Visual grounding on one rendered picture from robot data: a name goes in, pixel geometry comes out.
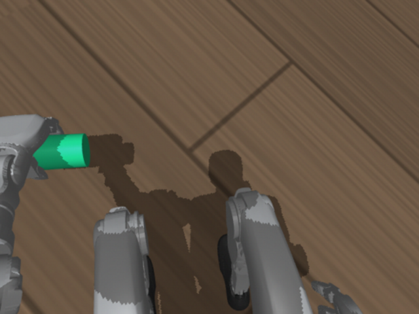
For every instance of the left robot hand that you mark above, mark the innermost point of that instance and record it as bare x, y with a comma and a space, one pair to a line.
29, 132

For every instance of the bottle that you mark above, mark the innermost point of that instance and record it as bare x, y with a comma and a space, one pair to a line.
64, 151

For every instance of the left robot arm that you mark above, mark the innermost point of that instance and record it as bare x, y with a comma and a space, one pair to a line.
15, 163

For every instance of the right robot foot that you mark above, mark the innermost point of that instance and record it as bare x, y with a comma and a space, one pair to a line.
235, 301

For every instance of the right robot hand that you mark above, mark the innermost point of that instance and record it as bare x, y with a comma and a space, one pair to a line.
343, 304

